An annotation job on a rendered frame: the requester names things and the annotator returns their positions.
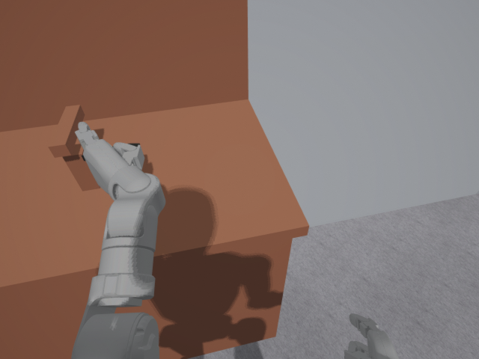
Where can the counter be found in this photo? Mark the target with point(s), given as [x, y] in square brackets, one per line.
[172, 76]

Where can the left robot hand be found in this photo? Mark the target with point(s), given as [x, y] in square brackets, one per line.
[103, 159]

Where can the robot left forearm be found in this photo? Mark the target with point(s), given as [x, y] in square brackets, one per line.
[125, 274]

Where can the left robot upper arm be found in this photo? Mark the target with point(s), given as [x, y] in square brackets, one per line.
[118, 336]

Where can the right robot hand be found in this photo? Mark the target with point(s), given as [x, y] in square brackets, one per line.
[379, 345]

